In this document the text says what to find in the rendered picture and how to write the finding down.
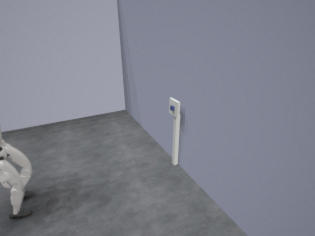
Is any robot left thigh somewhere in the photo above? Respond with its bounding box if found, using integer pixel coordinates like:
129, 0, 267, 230
4, 146, 32, 176

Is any robot right shin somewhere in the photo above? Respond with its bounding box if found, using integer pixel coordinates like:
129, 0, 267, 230
10, 189, 25, 214

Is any right robot hand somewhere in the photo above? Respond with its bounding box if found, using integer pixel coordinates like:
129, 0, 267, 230
0, 170, 18, 189

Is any panel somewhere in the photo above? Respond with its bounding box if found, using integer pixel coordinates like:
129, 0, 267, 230
169, 97, 180, 165

